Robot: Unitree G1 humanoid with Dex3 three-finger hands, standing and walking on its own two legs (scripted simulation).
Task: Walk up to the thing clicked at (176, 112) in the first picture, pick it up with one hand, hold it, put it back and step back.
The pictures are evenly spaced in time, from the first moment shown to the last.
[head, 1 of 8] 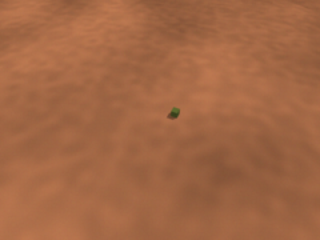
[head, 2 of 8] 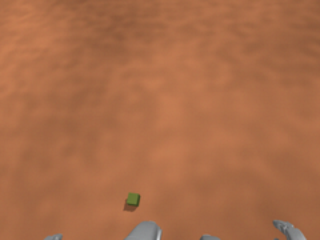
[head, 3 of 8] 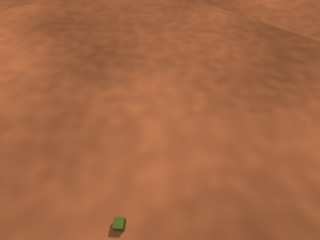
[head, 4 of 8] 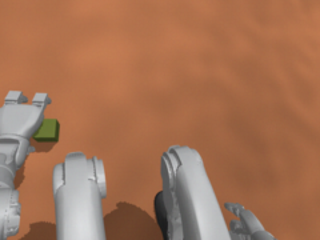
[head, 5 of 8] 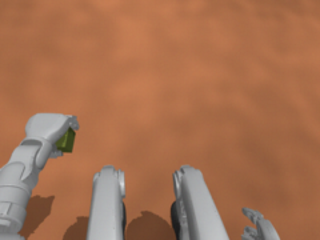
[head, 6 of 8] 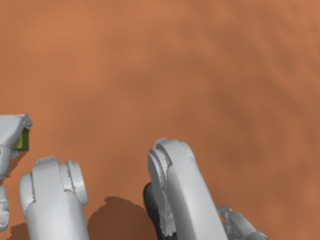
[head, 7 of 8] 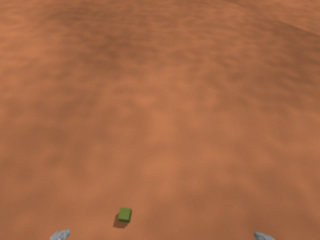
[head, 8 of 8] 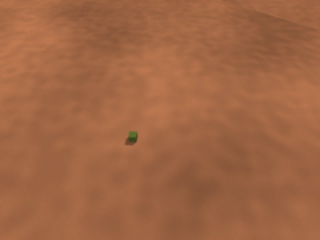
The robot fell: no
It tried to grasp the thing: yes
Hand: left
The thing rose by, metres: 0.68
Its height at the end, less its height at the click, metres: +0.00
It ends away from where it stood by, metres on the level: 0.01
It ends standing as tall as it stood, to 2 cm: yes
